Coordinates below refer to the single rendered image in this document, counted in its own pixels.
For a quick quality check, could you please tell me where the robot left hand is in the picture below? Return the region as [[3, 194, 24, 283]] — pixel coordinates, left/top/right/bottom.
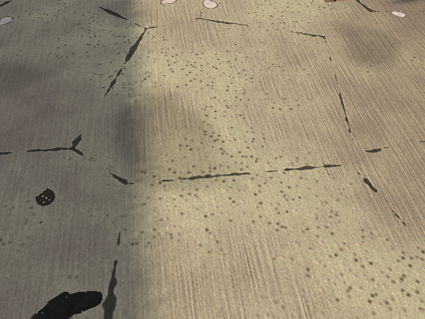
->
[[30, 291, 102, 319]]

